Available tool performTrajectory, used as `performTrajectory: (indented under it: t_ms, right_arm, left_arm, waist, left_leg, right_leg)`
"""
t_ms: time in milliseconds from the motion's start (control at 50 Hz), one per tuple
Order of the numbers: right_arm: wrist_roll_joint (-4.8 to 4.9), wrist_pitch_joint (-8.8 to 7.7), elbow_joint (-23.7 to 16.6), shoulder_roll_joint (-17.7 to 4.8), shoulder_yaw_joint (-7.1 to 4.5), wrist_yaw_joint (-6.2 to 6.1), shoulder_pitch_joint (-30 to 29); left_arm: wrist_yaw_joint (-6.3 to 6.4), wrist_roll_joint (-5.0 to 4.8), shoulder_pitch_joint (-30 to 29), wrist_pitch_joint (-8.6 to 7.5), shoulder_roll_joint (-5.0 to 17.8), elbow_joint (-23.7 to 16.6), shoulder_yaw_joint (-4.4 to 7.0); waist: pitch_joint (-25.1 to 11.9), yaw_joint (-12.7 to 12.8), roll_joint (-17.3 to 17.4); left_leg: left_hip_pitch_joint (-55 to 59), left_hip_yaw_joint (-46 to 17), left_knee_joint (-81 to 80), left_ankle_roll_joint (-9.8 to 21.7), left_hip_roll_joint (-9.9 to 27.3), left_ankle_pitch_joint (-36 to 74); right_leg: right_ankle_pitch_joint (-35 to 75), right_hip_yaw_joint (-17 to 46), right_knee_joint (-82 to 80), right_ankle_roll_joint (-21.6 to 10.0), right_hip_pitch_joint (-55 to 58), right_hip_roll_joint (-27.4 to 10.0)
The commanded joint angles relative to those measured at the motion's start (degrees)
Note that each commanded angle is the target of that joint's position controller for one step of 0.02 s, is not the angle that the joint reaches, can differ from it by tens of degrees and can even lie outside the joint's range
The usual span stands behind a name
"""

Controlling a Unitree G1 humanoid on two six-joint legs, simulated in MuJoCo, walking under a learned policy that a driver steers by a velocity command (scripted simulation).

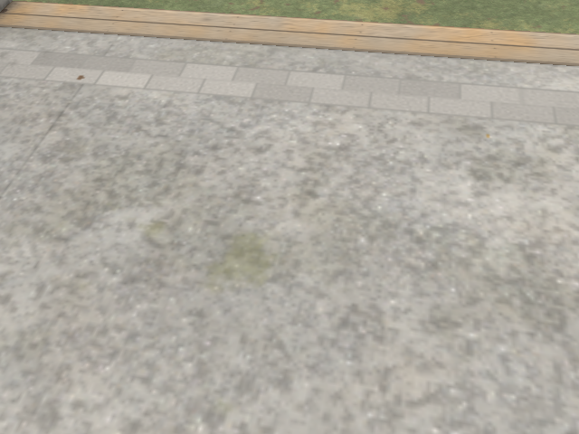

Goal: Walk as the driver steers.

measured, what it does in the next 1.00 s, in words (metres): steps on the spot, turning right: left foot, then right foot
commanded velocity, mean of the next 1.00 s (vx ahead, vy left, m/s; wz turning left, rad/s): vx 0.06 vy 0.00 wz -0.43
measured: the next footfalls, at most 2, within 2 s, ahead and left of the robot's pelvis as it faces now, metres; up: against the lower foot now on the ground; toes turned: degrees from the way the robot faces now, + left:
left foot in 0.24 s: +0.24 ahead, +0.10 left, +0.00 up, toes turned -11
right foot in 0.68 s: +0.08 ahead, -0.11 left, +0.00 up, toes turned -25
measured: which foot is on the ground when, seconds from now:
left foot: up 0.00-0.22, down 0.24-0.68, up 0.70-1.00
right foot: down 0.00-0.24, up 0.26-0.66, down 0.68-1.00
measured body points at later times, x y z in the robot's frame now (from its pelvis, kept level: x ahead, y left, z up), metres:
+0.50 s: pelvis +0.10 +0.03 -0.01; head +0.14 +0.02 +0.44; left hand +0.28 +0.28 -0.13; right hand +0.17 -0.26 -0.13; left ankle +0.20 +0.11 -0.75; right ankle +0.06 -0.11 -0.69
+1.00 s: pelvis +0.08 -0.03 +0.00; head +0.09 -0.07 +0.44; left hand +0.32 +0.14 -0.10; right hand +0.06 -0.33 -0.14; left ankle +0.16 +0.13 -0.70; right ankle +0.05 -0.10 -0.75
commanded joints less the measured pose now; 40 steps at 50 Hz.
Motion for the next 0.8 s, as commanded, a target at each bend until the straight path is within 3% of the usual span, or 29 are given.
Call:
performTrajectory:
  t_ms: [20, 80, 140, 180, 200, 220, 240, 260, 280, 300, 320, 340, 380, 420, 480, 540, 620, 660, 680, 700, 720, 740, 760, 780, 800]
  right_arm:
    - [-0.16, -0.05, -5.4, 0.4, 0.44, -0.07, -5.6]
    - [0.12, 0.42, -7.5, -1.1, 0.51, 0.30, -10.3]
    - [0.20, 0.64, -9.4, -2.3, 0.75, 0.41, -13.2]
    - [-0.10, -0.04, -9.3, -4.0, 0.46, 0.63, -11.5]
    - [-0.15, -0.55, -8.5, -5.0, 0.12, 0.72, -8.6]
    - [-0.60, -1.12, -7.1, -6.2, -0.38, 0.65, -3.7]
    - [-1.96, -1.37, -5.8, -10.0, -1.24, 0.14, 4.0]
    - [-2.62, -0.60, -6.3, -11.1, -0.74, 0.16, 5.1]
    - [-1.53, 0.12, -7.8, -8.6, -0.49, 0.42, 3.1]
    - [-0.71, 0.59, -9.7, -5.1, 0.50, 0.32, -2.0]
    - [-0.57, 1.33, -10.1, -3.5, 1.11, 0.04, -5.7]
    - [-0.95, 1.90, -10.2, -3.2, 1.38, -0.06, -7.2]
    - [-2.29, 2.28, -9.7, -5.2, 0.96, -0.22, -8.0]
    - [-2.09, 2.19, -9.0, -6.1, 0.75, -0.96, -7.0]
    - [-1.51, 2.48, -8.4, -8.0, 0.24, -1.98, -5.9]
    - [-1.07, 3.02, -8.6, -9.8, -0.37, -2.16, -6.3]
    - [0.23, 3.84, -8.4, -11.7, -1.08, -1.90, -5.6]
    - [1.04, 4.37, -7.8, -10.3, -0.87, -1.46, -4.0]
    - [0.47, 4.74, -7.4, -7.6, -0.37, -0.85, -1.7]
    - [-1.36, 4.59, -10.9, -5.6, 0.18, -0.65, -3.2]
    - [-1.39, 4.14, -12.1, -8.2, -0.58, -1.02, -9.8]
    - [-0.15, 4.38, -11.9, -8.7, -0.95, -1.13, -8.1]
    - [0.02, 4.67, -10.0, -9.1, -1.26, -1.46, -5.0]
    - [-0.63, 4.94, -8.4, -9.7, -1.56, -1.84, -3.0]
    - [-0.87, 5.12, -7.9, -9.2, -1.57, -1.80, -1.9]
  left_arm:
    - [2.13, -0.10, 0.7, 0.42, 9.8, -1.8, 1.31]
    - [2.91, -0.73, 1.2, 1.20, 12.0, -1.9, 2.07]
    - [3.10, -1.44, 0.9, 1.77, 11.1, -2.0, 2.52]
    - [3.37, -1.77, -1.5, 2.13, 11.1, -3.2, 2.99]
    - [3.35, -1.71, -3.7, 2.36, 11.2, -4.1, 3.22]
    - [3.09, -1.62, -6.0, 2.42, 11.4, -5.5, 3.37]
    - [2.71, -0.65, -7.9, 2.19, 9.8, -8.1, 2.91]
    - [2.26, -0.25, 2.5, 2.03, 3.7, -7.3, 1.48]
    - [1.87, -1.24, 6.6, 2.71, 9.9, -6.5, 2.52]
    - [2.19, -1.97, 1.6, 4.17, 13.1, -6.8, 3.85]
    - [2.83, -2.07, -2.2, 5.64, 12.9, -8.1, 4.14]
    - [3.37, -1.62, -3.4, 7.04, 13.3, -8.5, 4.72]
    - [3.36, -1.27, -3.7, 8.25, 11.2, -9.9, 4.67]
    - [3.42, -1.47, -4.6, 8.07, 9.7, -11.6, 4.35]
    - [3.03, -1.10, -8.7, 7.90, 10.0, -14.2, 4.01]
    - [2.19, -1.10, -10.8, 7.81, 10.7, -15.7, 3.71]
    - [0.84, -1.04, -10.6, 7.70, 12.0, -16.5, 4.04]
    - [0.58, -0.75, -5.7, 7.92, 12.9, -14.4, 4.81]
    - [1.03, -0.76, -4.2, 8.02, 16.1, -14.2, 5.77]
    - [1.71, -0.20, -5.8, 8.07, 23.8, -16.5, 7.01]
    - [1.33, 2.73, -6.6, 6.20, 22.2, -17.9, 6.31]
    - [1.23, 2.96, -10.5, 4.56, 20.8, -18.5, 5.91]
    - [1.18, 1.46, -13.9, 3.72, 18.6, -18.8, 5.42]
    - [1.30, 0.26, -15.8, 3.51, 15.9, -19.0, 4.55]
    - [1.52, -0.20, -16.3, 3.50, 14.3, -18.9, 3.73]
  waist:
    - [1.6, -1.5, -6.0]
    - [1.0, -0.7, -8.1]
    - [1.0, -0.6, -7.8]
    - [-0.1, -2.0, -7.8]
    - [-1.5, -3.5, -7.5]
    - [-4.2, -5.9, -5.5]
    - [-11.9, -7.8, 1.1]
    - [-21.3, -3.0, 15.6]
    - [-24.9, -2.3, 12.6]
    - [-16.7, -2.2, 6.4]
    - [-10.7, -1.2, 3.7]
    - [-7.5, -0.8, 3.5]
    - [-4.8, 0.2, 6.0]
    - [-5.0, 0.0, 6.7]
    - [-6.4, -1.1, 6.0]
    - [-6.8, -1.3, 6.6]
    - [-6.5, -0.6, 7.0]
    - [-6.1, 1.0, 4.9]
    - [-3.6, 0.4, -4.4]
    - [-0.5, -1.5, -20.8]
    - [-2.5, 1.9, -13.2]
    - [-2.7, -0.7, -10.5]
    - [-2.8, -2.6, -8.7]
    - [-3.9, -3.2, -7.6]
    - [-4.7, -3.8, -7.5]
  left_leg:
    - [0.8, 1.3, -12.4, -2.0, -3.2, 6.4]
    - [4.8, 0.7, -18.7, -2.6, -5.0, 8.6]
    - [3.9, -1.7, -21.3, -2.3, -4.7, 5.5]
    - [6.5, -3.0, -25.1, -1.3, -4.5, 3.0]
    - [11.4, -2.6, -28.7, -0.3, -5.0, 3.8]
    - [20.8, -1.9, -33.9, 1.4, -4.7, 12.1]
    - [38.2, -9.1, -31.2, 5.4, 4.5, 33.1]
    - [54.0, -24.3, -27.7, 15.3, 20.4, 58.0]
    - [49.0, -30.2, -31.6, 18.4, 24.5, 40.6]
    - [41.7, -24.3, -33.9, 16.3, 20.3, 27.9]
    - [34.2, -18.5, -36.2, 13.5, 16.2, 17.9]
    - [28.1, -15.1, -37.9, 11.9, 13.7, 10.9]
    - [18.7, -8.6, -41.2, 11.1, 10.2, 6.2]
    - [18.7, -6.3, -42.1, 12.2, 10.7, 6.3]
    - [21.3, -5.6, -43.1, 13.4, 13.5, 4.3]
    - [21.3, -3.1, -43.5, 12.5, 14.3, 1.2]
    - [22.1, -0.2, -40.8, 9.2, 14.8, -2.7]
    - [18.3, 3.8, -33.9, 4.4, 12.3, -4.5]
    - [10.3, 9.2, -21.6, -0.8, 7.5, -10.4]
    - [-6.1, 11.6, -6.5, -5.7, -2.1, -29.0]
    - [-4.9, 1.0, 4.5, -4.6, -2.8, -29.8]
    - [-4.3, -1.0, 7.1, -3.4, -1.8, -23.8]
    - [-3.8, -1.6, 7.3, -2.8, -1.2, -18.8]
    - [-3.2, -1.8, 7.7, -2.9, -0.7, -15.1]
    - [-0.9, -1.5, 9.4, -3.2, -1.0, -12.5]
  right_leg:
    - [45.2, 6.5, -2.0, -2.3, -1.8, -10.2]
    - [41.6, 8.4, 0.4, -2.4, -3.2, -10.4]
    - [38.2, 13.3, 3.4, -4.1, -0.5, -12.5]
    - [35.5, 16.7, 6.9, -4.1, 1.3, -12.7]
    - [35.0, 17.5, 9.7, -3.4, 0.8, -11.5]
    - [34.9, 16.4, 15.2, -1.7, -1.9, -8.0]
    - [22.8, 13.6, 28.4, 0.9, -11.5, -3.0]
    - [-27.6, 10.7, 45.1, 3.2, -25.2, 7.0]
    - [-29.2, 11.3, 53.9, 4.5, -26.7, 3.0]
    - [-24.3, 8.7, 56.5, 5.9, -30.0, 0.0]
    - [-20.0, 6.2, 55.3, 7.2, -31.1, -2.0]
    - [-17.3, 5.9, 54.4, 8.0, -29.5, -3.2]
    - [-12.8, 3.3, 51.4, 8.3, -23.6, -3.0]
    - [-11.5, 2.0, 47.1, 8.4, -23.1, -3.3]
    - [-9.2, 1.8, 41.1, 8.1, -23.4, -5.3]
    - [-8.1, 0.2, 34.4, 7.0, -19.6, -6.0]
    - [-5.9, -3.1, 22.3, 3.8, -12.9, -4.7]
    - [-1.0, -4.5, 11.9, 0.3, -4.8, -2.2]
    - [4.9, 6.1, 3.8, -3.3, -0.5, -8.1]
    - [19.5, 29.1, -0.1, -12.7, 0.7, -23.7]
    - [18.8, 29.7, -2.5, -16.5, -5.5, -25.1]
    - [16.8, 23.7, -2.2, -13.6, -5.9, -21.9]
    - [15.7, 19.5, -1.3, -9.8, -5.6, -18.6]
    - [16.8, 17.1, -0.4, -7.6, -4.3, -17.1]
    - [21.3, 14.8, 0.1, -7.0, -4.6, -15.8]
Keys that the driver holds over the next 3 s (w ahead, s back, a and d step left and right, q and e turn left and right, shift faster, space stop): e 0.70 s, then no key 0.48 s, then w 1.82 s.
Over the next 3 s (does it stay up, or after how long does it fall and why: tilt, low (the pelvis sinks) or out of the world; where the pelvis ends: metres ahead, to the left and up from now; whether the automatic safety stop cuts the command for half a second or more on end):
stays up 0.83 -0.39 -0.02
